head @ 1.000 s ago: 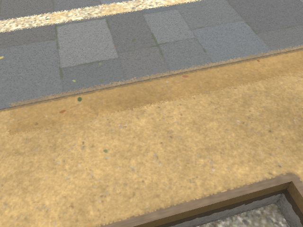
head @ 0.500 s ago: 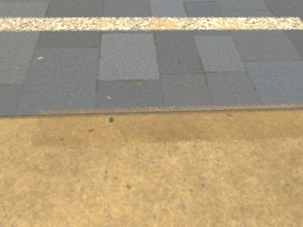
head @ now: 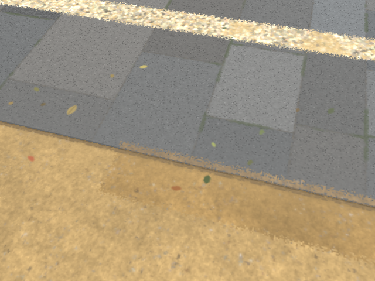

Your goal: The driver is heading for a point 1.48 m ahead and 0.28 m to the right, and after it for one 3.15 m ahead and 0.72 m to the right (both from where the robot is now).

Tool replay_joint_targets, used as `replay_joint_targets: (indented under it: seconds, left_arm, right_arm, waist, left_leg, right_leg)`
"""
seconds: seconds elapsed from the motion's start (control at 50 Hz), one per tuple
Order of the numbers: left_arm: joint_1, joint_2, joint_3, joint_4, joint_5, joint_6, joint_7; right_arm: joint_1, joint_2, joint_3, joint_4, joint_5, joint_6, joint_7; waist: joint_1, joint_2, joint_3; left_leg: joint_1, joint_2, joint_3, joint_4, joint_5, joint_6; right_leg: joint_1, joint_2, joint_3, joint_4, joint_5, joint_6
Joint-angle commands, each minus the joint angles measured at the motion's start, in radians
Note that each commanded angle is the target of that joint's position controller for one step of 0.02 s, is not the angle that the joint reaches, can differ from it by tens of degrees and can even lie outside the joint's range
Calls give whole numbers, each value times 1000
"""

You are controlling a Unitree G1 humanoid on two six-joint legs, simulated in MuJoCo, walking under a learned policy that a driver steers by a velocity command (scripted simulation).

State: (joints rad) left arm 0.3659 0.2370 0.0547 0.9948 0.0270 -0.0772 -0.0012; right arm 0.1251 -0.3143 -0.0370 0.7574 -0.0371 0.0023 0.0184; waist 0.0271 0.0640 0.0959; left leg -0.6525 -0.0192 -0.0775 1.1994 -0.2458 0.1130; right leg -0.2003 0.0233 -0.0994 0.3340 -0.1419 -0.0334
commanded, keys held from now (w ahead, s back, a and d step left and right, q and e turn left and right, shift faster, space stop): w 0.78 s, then w+e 0.22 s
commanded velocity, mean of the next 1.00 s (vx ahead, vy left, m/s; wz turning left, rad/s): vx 0.50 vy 0.00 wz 0.01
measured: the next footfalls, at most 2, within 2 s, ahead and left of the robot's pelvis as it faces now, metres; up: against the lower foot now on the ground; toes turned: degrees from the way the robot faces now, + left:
left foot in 0.30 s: +0.34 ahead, +0.13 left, +0.00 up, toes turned +5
right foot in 0.82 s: +0.66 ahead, -0.04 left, +0.00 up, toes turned -3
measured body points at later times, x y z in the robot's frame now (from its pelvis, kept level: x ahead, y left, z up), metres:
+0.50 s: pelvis +0.30 +0.06 +0.00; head +0.32 +0.07 +0.45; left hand +0.37 +0.33 -0.14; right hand +0.36 -0.21 -0.12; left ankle +0.30 +0.12 -0.74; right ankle +0.29 -0.09 -0.66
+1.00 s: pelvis +0.59 +0.02 +0.00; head +0.61 +0.02 +0.44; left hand +0.64 +0.29 -0.14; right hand +0.67 -0.24 -0.14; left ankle +0.56 +0.16 -0.66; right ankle +0.62 -0.04 -0.74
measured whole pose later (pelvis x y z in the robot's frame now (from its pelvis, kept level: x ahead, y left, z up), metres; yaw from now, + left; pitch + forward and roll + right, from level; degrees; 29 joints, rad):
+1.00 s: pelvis +0.59 +0.02 +0.00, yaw -3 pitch -1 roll +0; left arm 0.31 0.25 0.06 0.90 0.01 -0.05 -0.01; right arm 0.22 -0.25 -0.04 0.90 -0.04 -0.07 0.01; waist 0.01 0.01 0.05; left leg -0.46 0.05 -0.01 1.13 -0.30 0.04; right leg -0.23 0.09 -0.05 0.40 -0.16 -0.11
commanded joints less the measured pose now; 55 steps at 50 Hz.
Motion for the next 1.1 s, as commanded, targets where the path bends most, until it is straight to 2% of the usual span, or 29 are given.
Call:
replay_joint_targets:
  seconds: [0.02,0.06,0.12,0.2,0.24,0.26,0.28,0.3,0.32,0.34,0.36,0.38,0.4,0.44,0.48,0.52,0.58,0.7,0.76,0.8,0.82,0.84,0.86,0.88,0.92,0.96,1.0,1.04,1.1]
  left_arm:
    - [-105,22,-19,-98,4,-31,0]
    - [-45,111,6,-73,-5,-53,-3]
    - [52,118,6,-54,-19,-48,0]
    - [184,133,9,-13,-4,-24,1]
    - [178,151,11,-5,-5,-8,4]
    - [174,172,13,-9,-10,-2,5]
    - [150,188,16,-12,-14,3,5]
    - [133,170,11,-31,-19,5,0]
    - [119,115,-4,-84,-18,1,-2]
    - [163,45,-11,-114,-46,1,-7]
    - [77,113,5,-117,-28,6,2]
    - [15,103,4,-127,-36,-2,-3]
    - [18,103,3,-125,-39,-4,-7]
    - [12,88,1,-123,-10,22,-14]
    - [-5,59,-1,-133,1,43,-24]
    - [-89,65,-1,-170,11,51,-27]
    - [-219,70,-4,-228,0,52,-34]
    - [-380,66,-22,-309,-8,38,-36]
    - [-324,90,-12,-304,-3,31,-21]
    - [-118,113,5,-235,5,22,-2]
    - [49,147,21,-178,19,14,9]
    - [166,260,53,-157,36,12,17]
    - [132,254,57,-146,0,23,3]
    - [6,235,53,-172,-30,26,-6]
    - [-88,126,26,-176,-24,27,-7]
    - [-92,100,17,-154,-25,18,-1]
    - [-51,129,27,-137,-26,1,-3]
    - [-20,152,34,-128,-26,-2,-5]
    - [32,144,35,-121,-25,3,-7]
  right_arm:
    - [60,-10,18,-64,6,-21,37]
    - [-14,-18,27,-75,6,-22,41]
    - [-145,-33,29,-93,3,-29,37]
    - [-242,-28,32,-113,-8,-31,37]
    - [-212,-19,32,-95,-7,-39,30]
    - [-144,-27,24,-66,-7,-46,22]
    - [13,-43,9,-8,1,-57,14]
    - [173,-93,-15,57,-9,-63,1]
    - [328,-180,-41,78,-25,-64,-16]
    - [295,-230,-55,64,-8,-50,-25]
    - [228,-185,-59,62,19,-54,-19]
    - [167,-112,-42,64,19,-68,-15]
    - [133,-54,-28,69,10,-83,-9]
    - [124,-22,-17,97,20,-105,-15]
    - [167,-27,-19,126,27,-127,-14]
    - [189,-43,-25,141,39,-134,-17]
    - [223,-20,-17,165,31,-127,-17]
    - [329,-39,-16,224,21,-118,-19]
    - [306,-68,-20,235,15,-108,-33]
    - [275,-86,-25,237,12,-91,-37]
    - [273,-74,-21,225,15,-86,-41]
    - [340,4,-3,193,39,-89,-36]
    - [359,-16,-17,196,35,-92,-30]
    - [287,-35,-24,168,12,-96,-23]
    - [198,-20,-18,135,15,-108,-12]
    - [193,7,-11,120,-1,-82,-6]
    - [174,16,-8,101,-13,-58,2]
    - [87,13,-5,57,-10,-48,6]
    - [-52,14,1,2,-1,-45,7]
  waist:
    - [-89,-119,-86]
    - [-73,-133,-67]
    - [-8,-107,-32]
    - [59,-138,2]
    - [35,-170,-10]
    - [8,-167,-51]
    - [-64,-157,-111]
    - [-121,-115,-208]
    - [-174,35,-342]
    - [-115,224,-436]
    - [-115,65,-312]
    - [-88,24,-193]
    - [-57,-23,-133]
    - [-17,2,-92]
    - [-4,-6,-96]
    - [-10,-11,-66]
    - [-33,-48,-10]
    - [-82,-9,18]
    - [-36,7,-21]
    - [61,5,-134]
    - [117,-23,-227]
    - [117,-200,-347]
    - [76,-273,-382]
    - [25,-177,-251]
    - [-13,-57,-82]
    - [-57,-80,-63]
    - [-60,-92,-60]
    - [-46,-94,-43]
    - [1,-110,-27]
  left_leg:
    - [56,46,19,-223,175,-43]
    - [33,95,11,-267,252,-46]
    - [-23,112,82,-412,259,-40]
    - [-21,83,138,-549,185,-27]
    - [128,32,180,-630,95,-9]
    - [251,-10,202,-670,57,-1]
    - [429,-35,203,-748,106,11]
    - [671,0,167,-737,117,26]
    - [924,268,-132,-723,20,65]
    - [1040,460,-566,-885,46,190]
    - [903,419,-475,-901,129,186]
    - [774,362,-330,-909,192,171]
    - [662,315,-230,-948,251,136]
    - [540,258,-125,-999,320,97]
    - [534,237,-83,-1026,391,98]
    - [560,223,-59,-1075,344,107]
    - [582,203,-21,-1105,357,104]
    - [684,211,48,-1101,523,65]
    - [790,234,68,-971,829,42]
    - [800,213,113,-701,1012,15]
    - [661,181,137,-478,859,-2]
    - [332,53,189,-94,420,-40]
    - [110,-80,99,148,-237,-54]
    - [27,3,14,199,-168,-44]
    - [29,79,30,65,-58,-48]
    - [121,107,31,-43,-45,-71]
    - [128,110,61,-109,-39,-100]
    - [89,122,74,-223,23,-128]
    - [66,112,84,-417,153,-157]
  right_leg:
    - [-74,-198,170,-257,3,-156]
    - [-37,-274,181,-300,97,-187]
    - [129,-269,139,-306,170,-168]
    - [314,-269,98,-220,317,-137]
    - [289,-265,61,-129,529,-115]
    - [271,-260,50,-20,691,-108]
    - [235,-237,30,145,731,-89]
    - [101,-204,14,339,583,-70]
    - [-124,-149,3,645,158,-66]
    - [-407,11,38,946,-369,-24]
    - [-468,-49,145,1012,-297,-32]
    - [-469,-77,149,991,-223,-37]
    - [-422,-103,147,910,-186,-35]
    - [-339,-124,146,834,-170,-23]
    - [-333,-114,125,789,-147,-8]
    - [-405,-127,106,715,-73,10]
    - [-462,-140,83,541,45,29]
    - [-372,-89,12,272,149,-21]
    - [-301,-42,0,229,38,-71]
    - [-92,19,-29,162,-2,-106]
    - [142,-31,32,157,21,-141]
    - [444,-283,400,148,-15,-256]
    - [494,-403,785,-19,28,-335]
    - [371,-375,704,-52,-30,-322]
    - [140,-295,504,-118,-7,-268]
    - [19,-220,405,-158,25,-233]
    - [-23,-195,361,-176,101,-245]
    - [-32,-180,343,-201,102,-251]
    - [-3,-152,329,-199,110,-218]
Velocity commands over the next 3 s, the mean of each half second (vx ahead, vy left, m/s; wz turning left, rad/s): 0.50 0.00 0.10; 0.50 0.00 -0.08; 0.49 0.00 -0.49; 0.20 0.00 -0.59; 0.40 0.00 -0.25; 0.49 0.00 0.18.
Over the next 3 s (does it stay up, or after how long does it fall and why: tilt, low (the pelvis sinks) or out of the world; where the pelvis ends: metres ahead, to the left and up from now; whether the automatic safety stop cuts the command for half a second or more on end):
stays up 1.28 -0.30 0.00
